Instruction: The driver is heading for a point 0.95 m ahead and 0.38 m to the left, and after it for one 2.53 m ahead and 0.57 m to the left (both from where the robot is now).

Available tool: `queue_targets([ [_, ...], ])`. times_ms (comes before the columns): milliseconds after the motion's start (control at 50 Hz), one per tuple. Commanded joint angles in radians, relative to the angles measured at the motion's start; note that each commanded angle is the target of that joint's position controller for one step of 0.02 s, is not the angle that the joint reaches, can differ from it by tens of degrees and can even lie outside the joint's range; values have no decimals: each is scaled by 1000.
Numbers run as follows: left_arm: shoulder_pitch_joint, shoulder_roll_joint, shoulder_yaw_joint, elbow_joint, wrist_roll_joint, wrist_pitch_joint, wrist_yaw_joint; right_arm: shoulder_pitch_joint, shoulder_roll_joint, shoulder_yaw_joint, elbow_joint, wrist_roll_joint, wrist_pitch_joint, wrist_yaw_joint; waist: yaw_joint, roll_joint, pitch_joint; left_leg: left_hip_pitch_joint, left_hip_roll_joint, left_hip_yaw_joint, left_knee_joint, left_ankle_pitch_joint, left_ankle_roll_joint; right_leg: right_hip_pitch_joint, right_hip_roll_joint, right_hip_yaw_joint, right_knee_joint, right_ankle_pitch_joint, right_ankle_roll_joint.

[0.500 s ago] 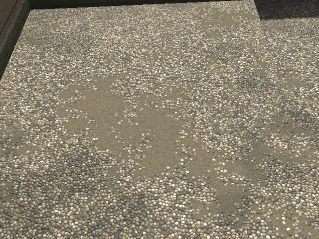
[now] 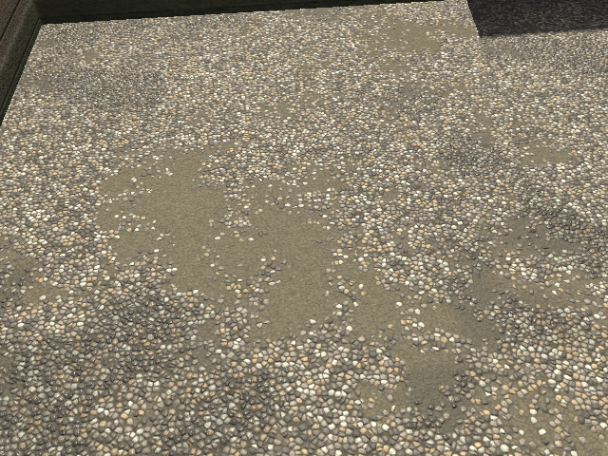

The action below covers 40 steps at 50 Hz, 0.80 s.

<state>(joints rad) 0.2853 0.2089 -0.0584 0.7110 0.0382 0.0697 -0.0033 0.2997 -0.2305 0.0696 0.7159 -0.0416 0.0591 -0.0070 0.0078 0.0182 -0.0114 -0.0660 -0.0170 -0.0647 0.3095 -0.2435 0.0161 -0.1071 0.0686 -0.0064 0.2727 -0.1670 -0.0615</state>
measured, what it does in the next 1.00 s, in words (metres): stands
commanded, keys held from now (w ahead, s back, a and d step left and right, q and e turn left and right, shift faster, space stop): no key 0.42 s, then w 0.58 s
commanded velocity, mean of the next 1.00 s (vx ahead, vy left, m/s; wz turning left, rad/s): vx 0.19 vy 0.00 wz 0.00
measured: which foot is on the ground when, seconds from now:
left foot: down 0.00-1.00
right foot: down 0.00-1.00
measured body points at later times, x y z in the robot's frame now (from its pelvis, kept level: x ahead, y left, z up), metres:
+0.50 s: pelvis +0.00 +0.02 +0.00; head +0.00 +0.02 +0.45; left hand +0.08 +0.25 -0.13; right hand +0.09 -0.21 -0.13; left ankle -0.05 +0.12 -0.75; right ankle -0.01 -0.09 -0.75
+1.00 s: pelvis +0.00 +0.01 -0.02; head -0.01 +0.01 +0.43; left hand +0.17 +0.22 -0.12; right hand +0.18 -0.19 -0.12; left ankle -0.05 +0.12 -0.75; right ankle -0.01 -0.09 -0.75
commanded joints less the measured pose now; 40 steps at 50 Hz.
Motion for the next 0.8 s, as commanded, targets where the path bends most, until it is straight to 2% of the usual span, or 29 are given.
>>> queue_targets([
  [20, 8, 95, 22, -62, 0, -16, 5, 1, -90, -19, -64, 0, -12, -6, 0, -10, -3, -69, 78, -92, -48, 166, 60, 53, -145, 149, -26, 226, -68],
  [320, 71, 104, 18, -55, 3, -21, 15, 22, -99, -17, -44, 2, -6, -12, 0, -12, 19, -41, 69, -94, -70, 243, 69, 5, -133, 135, -14, 174, -43],
  [420, 77, 106, 19, -59, 3, -24, 15, 22, -98, -17, -36, 2, -3, -14, 0, -15, 18, -28, 67, -97, -76, 268, 73, -4, -132, 132, -7, 164, -36],
  [440, 85, 99, 15, -56, 6, -24, 15, 32, -89, -13, -29, -1, -2, -14, 0, -16, 1, -18, 65, -97, -88, 222, 74, 4, -131, 130, -15, 119, -34],
  [460, -49, 57, 22, -73, -19, -27, 8, -88, -44, -12, -62, 36, -5, -9, 14, -54, -19, -38, 106, -95, -46, 286, 31, 2, -155, 105, 1, 137, -1],
  [480, -59, 43, 17, -82, -19, -27, 5, -106, -42, -11, -72, 37, -4, -11, 17, -36, -53, -25, 93, -91, -37, 282, 21, -1, -146, 105, 12, 136, 8],
  [500, -63, 43, 18, -78, -20, -28, 6, -107, -43, -13, -75, 36, -4, -13, 15, -23, -54, -29, 83, -87, -27, 277, 20, -5, -140, 98, 24, 131, 10],
  [520, -27, 63, 19, -51, -27, -24, 20, -37, -54, -17, -33, 37, -7, -17, -3, -9, -87, 7, 51, -68, -36, 86, 26, -18, -129, 106, 23, -11, 10],
  [540, -44, 67, 20, -47, -28, -20, 27, -42, -46, -15, -28, 35, -8, -18, -3, -9, -23, -29, 42, -66, -31, 58, 31, -53, -121, 101, 28, -32, 10],
  [560, -51, 69, 20, -43, -26, -17, 31, -48, -43, -14, -23, 32, -7, -19, -3, -7, 6, -46, 36, -65, -21, 46, 36, -73, -117, 96, 41, -48, 8],
  [580, -105, 48, 19, -70, -15, -17, 19, -125, -36, -13, -67, 28, -2, -18, 14, -7, 65, -96, 55, -80, 22, 234, 43, -102, -108, 63, 97, 56, 5],
  [600, -83, 40, 18, -69, -10, -19, 15, -114, -47, -18, -69, 28, 1, -17, 17, 2, 2, -70, 61, -83, 46, 264, 52, -88, -107, 56, 122, 49, 2],
  [660, -106, 35, 19, -82, -7, -25, 15, -127, -50, -25, -90, 28, 5, -18, 13, 3, -24, -57, 63, -91, 100, 310, 68, -109, -98, 43, 185, 78, 1],
  [680, -62, 47, 19, -60, -18, -22, 27, -78, -50, -25, -58, 29, 3, -19, 1, 19, -67, -31, 35, -70, 88, 109, 68, -92, -94, 59, 166, -76, -1],
  [700, -158, 37, 19, -98, -10, -20, 20, -166, -34, -22, -108, 27, 9, -17, 8, -3, 54, -108, 51, -90, 118, 279, 65, -153, -93, 37, 212, 83, 4],
  [720, -147, 29, 18, -105, -3, -20, 19, -160, -43, -26, -112, 25, 11, -18, 10, 1, 2, -91, 57, -95, 135, 309, 70, -133, -97, 36, 228, 104, 3],
  [760, -153, 24, 19, -116, -3, -22, 18, -172, -40, -30, -130, 25, 14, -17, 11, -5, -17, -89, 54, -92, 164, 335, 69, -133, -95, 32, 252, 138, 4],
  [780, -107, 30, 19, -95, -13, -21, 29, -126, -35, -29, -102, 24, 9, -19, 0, 5, -79, -58, 28, -71, 152, 137, 64, -98, -93, 54, 224, -14, -1],
  [800, -147, 34, 20, -106, -17, -17, 32, -156, -22, -25, -113, 21, 9, -17, -3, -6, -11, -96, 15, -64, 157, 104, 57, -124, -93, 59, 220, -12, -3],
])
Next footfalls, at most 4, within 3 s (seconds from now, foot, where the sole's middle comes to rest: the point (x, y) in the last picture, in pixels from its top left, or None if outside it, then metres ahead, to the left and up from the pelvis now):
none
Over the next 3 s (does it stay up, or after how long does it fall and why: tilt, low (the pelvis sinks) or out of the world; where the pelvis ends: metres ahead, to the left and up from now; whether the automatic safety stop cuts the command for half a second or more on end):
stays up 0.01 0.00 0.00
